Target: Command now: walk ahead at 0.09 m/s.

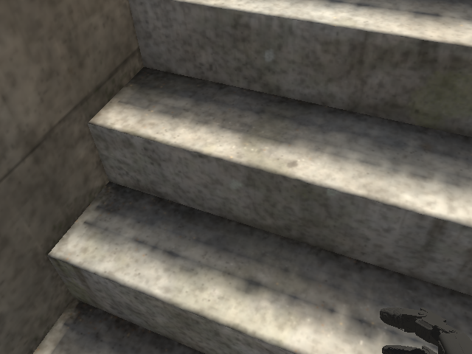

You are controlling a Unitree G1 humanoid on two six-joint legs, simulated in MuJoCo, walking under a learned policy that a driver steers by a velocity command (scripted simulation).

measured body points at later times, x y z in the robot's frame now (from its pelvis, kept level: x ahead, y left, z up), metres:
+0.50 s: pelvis +0.15 +0.07 +0.13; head +0.16 +0.07 +0.58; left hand +0.16 +0.32 -0.01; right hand +0.34 -0.16 +0.03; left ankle +0.25 +0.16 -0.52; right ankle +0.00 -0.10 -0.42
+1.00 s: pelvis +0.36 +0.02 +0.25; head +0.35 +0.04 +0.70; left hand +0.62 +0.13 +0.19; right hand +0.22 -0.16 +0.11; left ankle +0.26 +0.15 -0.51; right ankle +0.44 -0.09 -0.31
